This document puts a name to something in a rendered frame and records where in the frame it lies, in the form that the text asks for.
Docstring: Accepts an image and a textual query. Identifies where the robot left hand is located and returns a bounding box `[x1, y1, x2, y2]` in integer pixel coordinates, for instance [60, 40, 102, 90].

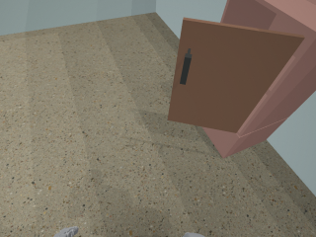
[53, 226, 79, 237]

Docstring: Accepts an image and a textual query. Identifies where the cupboard door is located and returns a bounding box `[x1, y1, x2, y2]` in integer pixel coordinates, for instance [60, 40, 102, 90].
[167, 17, 305, 133]

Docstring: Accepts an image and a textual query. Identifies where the handle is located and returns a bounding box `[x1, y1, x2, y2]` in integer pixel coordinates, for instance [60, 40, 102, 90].
[180, 48, 192, 85]

